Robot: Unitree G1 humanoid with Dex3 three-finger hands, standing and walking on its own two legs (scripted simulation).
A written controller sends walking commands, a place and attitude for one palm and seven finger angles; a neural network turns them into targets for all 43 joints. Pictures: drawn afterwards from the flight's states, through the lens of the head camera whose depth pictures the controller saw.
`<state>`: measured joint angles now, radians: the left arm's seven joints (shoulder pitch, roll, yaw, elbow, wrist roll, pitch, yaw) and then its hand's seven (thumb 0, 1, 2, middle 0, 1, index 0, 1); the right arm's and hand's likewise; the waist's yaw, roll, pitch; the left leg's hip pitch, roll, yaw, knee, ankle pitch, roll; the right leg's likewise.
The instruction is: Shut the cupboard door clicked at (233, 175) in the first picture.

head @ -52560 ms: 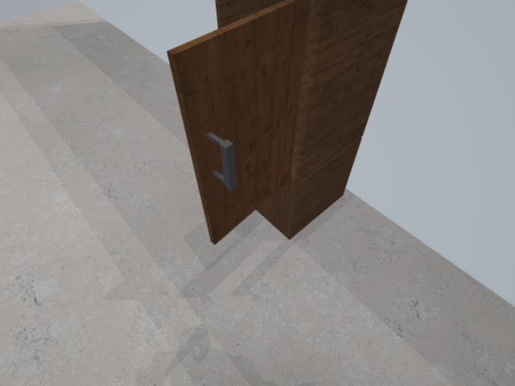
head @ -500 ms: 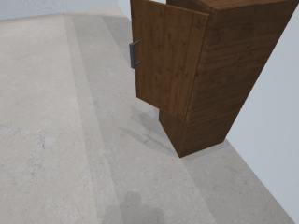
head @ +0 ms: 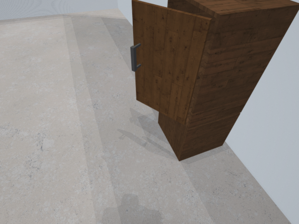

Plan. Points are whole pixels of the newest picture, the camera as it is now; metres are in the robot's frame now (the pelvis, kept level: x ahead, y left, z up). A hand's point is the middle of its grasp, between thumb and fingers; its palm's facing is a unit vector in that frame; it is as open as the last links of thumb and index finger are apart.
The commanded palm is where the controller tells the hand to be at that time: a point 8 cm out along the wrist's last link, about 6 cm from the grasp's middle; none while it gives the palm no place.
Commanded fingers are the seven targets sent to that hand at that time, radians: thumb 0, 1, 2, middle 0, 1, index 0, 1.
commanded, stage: look to check the result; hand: left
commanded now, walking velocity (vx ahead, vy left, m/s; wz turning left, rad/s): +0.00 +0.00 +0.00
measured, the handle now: (136, 57) +0.88 +0.12 -0.01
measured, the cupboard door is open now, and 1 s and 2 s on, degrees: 33 33 33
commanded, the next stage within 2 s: walk to a spot facing it in 0.56 s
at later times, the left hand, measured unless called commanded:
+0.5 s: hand out of the picture +0.00 +0.18 -0.17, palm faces +0.03 -0.98 -0.22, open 7.4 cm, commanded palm none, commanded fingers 0.00 0.90 0.90 -0.20 -0.30 -0.20 -0.30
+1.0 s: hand out of the picture +0.03 +0.20 -0.19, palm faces +0.18 -0.96 -0.22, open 7.4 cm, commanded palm none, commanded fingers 0.00 0.90 0.90 -0.20 -0.30 -0.20 -0.30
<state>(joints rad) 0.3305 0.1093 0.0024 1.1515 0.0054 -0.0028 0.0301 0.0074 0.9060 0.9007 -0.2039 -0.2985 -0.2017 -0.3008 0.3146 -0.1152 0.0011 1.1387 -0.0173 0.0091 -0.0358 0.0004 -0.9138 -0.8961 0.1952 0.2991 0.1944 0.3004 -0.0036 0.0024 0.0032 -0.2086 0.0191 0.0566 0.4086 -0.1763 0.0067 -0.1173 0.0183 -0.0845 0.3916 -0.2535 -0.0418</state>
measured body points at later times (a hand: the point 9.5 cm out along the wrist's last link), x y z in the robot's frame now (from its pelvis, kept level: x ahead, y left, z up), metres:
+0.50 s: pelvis +0.01 +0.00 +0.00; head +0.01 -0.01 +0.45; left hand +0.00 +0.23 -0.15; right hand +0.01 -0.23 -0.16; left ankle +0.03 +0.11 -0.74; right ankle -0.02 -0.09 -0.74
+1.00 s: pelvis +0.01 +0.00 -0.02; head +0.03 +0.02 +0.43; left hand +0.02 +0.25 -0.17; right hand +0.05 -0.23 -0.17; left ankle +0.02 +0.11 -0.73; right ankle -0.02 -0.09 -0.74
